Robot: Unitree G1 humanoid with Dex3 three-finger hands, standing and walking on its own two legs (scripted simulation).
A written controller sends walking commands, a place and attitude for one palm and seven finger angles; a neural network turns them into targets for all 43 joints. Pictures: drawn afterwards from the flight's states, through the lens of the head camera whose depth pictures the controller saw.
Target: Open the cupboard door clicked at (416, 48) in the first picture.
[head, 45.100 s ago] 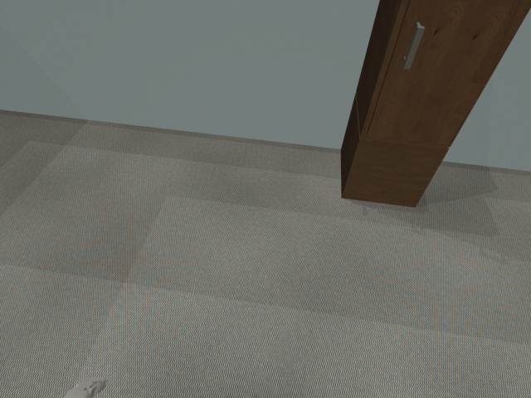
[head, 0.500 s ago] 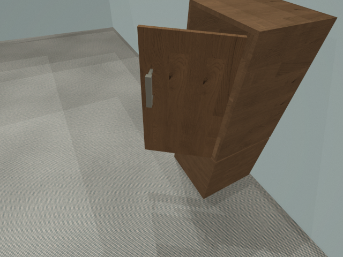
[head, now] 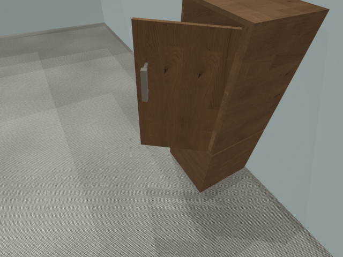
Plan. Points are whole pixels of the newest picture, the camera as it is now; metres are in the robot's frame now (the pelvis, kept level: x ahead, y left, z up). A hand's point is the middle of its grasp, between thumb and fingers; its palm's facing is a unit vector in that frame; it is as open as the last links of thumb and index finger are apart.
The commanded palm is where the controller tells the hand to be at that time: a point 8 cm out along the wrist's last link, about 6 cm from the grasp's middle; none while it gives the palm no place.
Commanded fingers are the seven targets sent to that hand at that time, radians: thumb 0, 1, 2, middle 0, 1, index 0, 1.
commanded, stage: shuffle to correct the standing spot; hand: left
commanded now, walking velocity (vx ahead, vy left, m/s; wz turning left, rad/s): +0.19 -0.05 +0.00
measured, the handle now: (145, 82) +0.67 +0.14 +0.05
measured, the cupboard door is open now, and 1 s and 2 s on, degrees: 54 54 54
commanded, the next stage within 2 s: come to a stop and stand still in 0.54 s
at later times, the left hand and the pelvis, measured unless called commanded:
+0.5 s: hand out of the picture +0.11 +0.13 -0.16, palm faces +0.03 -0.98 -0.21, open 7.2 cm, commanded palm none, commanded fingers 0.00 0.90 0.90 -0.20 -0.30 -0.20 -0.30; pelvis +0.07 -0.04 +0.01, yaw -2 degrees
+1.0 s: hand (128, 252) +0.18 +0.12 -0.17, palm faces -0.03 -0.97 -0.24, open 7.3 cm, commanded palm none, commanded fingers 0.00 0.90 0.90 -0.20 -0.30 -0.20 -0.30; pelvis +0.15 -0.06 +0.00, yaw -4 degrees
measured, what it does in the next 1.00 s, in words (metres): walks ahead: right foot, then left foot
